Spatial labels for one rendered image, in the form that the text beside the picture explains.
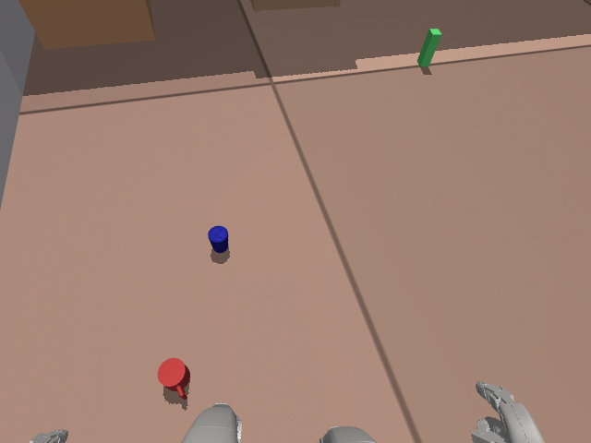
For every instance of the right robot hand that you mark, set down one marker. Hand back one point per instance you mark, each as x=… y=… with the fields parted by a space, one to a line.
x=516 y=424

